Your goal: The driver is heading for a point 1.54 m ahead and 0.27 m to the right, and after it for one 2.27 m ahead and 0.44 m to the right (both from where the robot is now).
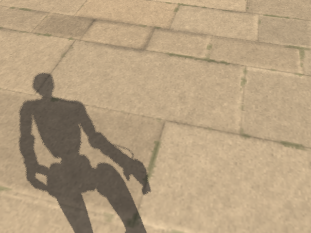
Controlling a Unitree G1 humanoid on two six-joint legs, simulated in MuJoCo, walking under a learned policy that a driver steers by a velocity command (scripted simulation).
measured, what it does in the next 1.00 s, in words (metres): stands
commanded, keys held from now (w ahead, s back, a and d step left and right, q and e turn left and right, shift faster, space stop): no key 1.00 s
